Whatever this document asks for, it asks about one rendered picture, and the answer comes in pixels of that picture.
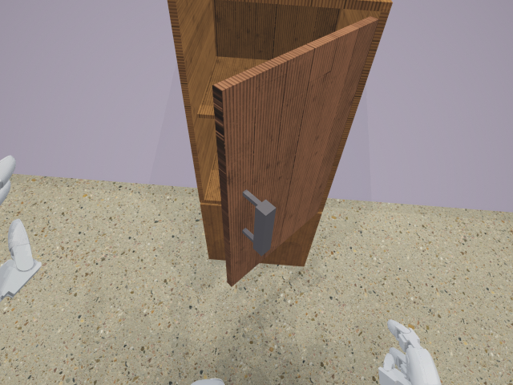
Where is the handle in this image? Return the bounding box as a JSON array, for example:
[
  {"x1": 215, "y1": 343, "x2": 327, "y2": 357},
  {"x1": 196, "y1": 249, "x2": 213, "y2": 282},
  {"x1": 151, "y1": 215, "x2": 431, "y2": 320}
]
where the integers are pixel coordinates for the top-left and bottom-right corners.
[{"x1": 242, "y1": 189, "x2": 276, "y2": 256}]

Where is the robot right hand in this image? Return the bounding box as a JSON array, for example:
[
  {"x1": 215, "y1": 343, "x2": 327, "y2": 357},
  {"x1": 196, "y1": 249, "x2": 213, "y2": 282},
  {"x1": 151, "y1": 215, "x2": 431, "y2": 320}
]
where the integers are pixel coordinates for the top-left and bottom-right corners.
[{"x1": 378, "y1": 319, "x2": 442, "y2": 385}]

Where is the robot left hand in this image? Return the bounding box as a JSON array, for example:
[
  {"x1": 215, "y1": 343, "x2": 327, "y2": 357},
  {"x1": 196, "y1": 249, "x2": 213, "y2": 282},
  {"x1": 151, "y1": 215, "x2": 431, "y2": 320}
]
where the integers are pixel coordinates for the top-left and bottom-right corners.
[{"x1": 0, "y1": 156, "x2": 42, "y2": 302}]

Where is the cupboard door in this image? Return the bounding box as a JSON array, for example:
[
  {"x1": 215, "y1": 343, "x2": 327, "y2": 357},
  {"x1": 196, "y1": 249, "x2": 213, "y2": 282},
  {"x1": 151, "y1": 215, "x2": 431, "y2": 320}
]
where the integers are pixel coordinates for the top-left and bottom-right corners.
[{"x1": 212, "y1": 16, "x2": 379, "y2": 286}]

